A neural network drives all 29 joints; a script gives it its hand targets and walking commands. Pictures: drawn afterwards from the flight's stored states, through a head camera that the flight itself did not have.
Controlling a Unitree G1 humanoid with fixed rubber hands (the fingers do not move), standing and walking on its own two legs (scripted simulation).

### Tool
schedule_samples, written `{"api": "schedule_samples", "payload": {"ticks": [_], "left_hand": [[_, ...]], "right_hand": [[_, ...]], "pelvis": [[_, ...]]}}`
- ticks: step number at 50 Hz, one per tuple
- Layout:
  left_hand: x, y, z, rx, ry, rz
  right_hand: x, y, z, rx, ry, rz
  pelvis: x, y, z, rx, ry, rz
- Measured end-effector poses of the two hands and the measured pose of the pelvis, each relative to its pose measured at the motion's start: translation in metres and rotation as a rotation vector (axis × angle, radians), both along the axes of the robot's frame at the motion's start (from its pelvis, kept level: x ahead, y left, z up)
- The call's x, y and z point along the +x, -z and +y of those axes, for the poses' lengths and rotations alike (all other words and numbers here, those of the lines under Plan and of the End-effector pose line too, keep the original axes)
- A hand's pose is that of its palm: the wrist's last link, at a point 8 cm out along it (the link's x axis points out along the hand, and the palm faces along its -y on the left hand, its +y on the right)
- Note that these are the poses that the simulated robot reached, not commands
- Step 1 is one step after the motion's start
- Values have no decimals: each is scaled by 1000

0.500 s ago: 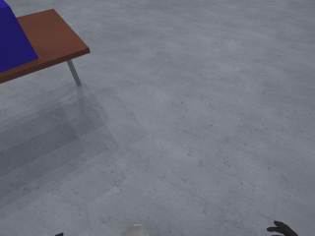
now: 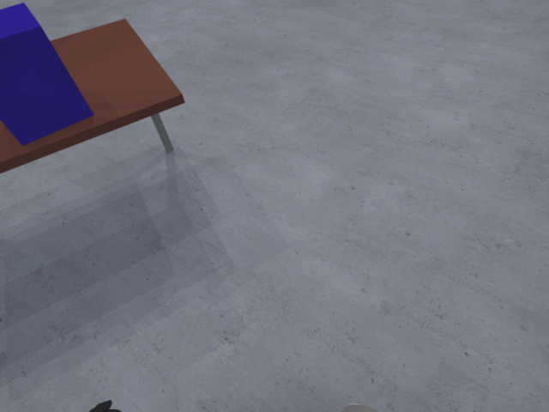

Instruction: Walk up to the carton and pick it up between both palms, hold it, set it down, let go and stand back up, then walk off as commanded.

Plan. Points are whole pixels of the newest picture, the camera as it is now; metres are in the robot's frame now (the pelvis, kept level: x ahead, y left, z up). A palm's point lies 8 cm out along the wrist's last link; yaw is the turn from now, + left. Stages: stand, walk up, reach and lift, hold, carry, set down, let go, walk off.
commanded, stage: walk up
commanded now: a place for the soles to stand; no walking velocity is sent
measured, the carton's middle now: (23, 74) +0.93 +0.69 +0.05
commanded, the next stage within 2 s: none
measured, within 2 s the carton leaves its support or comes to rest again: neither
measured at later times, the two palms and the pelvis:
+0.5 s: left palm out of the picture +0.10 +0.37 -0.12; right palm (428, 321) +0.27 -0.22 -0.09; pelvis +0.10 +0.06 -0.01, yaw +12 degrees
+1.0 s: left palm (45, 376) +0.20 +0.39 -0.07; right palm (410, 300) +0.32 -0.21 -0.12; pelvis +0.19 +0.07 +0.00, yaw +16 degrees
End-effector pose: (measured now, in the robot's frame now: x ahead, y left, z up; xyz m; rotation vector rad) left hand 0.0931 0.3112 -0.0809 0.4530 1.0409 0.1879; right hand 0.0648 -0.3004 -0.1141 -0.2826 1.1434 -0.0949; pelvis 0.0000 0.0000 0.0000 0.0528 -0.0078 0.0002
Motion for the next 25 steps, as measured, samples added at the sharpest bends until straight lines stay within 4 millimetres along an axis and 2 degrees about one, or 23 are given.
{"api": "schedule_samples", "payload": {"ticks": [7, 13, 17, 21, 23, 25], "left_hand": [[-8, -14, 0, 29, -85, 11], [-6, -8, 12, 21, -148, 6], [-5, 6, 23, -10, -186, 14], [-4, 27, 42, -51, -223, 35], [0, 35, 52, -71, -243, 48], [6, 36, 60, -85, -260, 40]], "right_hand": [[57, 0, -1, 21, -72, -14], [101, 0, 6, -4, -136, -7], [139, -6, 24, -25, -182, -26], [180, -13, 52, -58, -238, -58], [194, -18, 67, -70, -258, -72], [202, -22, 79, -83, -268, -80]], "pelvis": [[28, -7, -8, -7, -34, -13], [52, -3, 0, -45, -97, -23], [66, 2, 13, -78, -135, -19], [81, 8, 35, -114, -174, 1], [88, 9, 47, -96, -194, -6], [96, 8, 58, -94, -212, -15]]}}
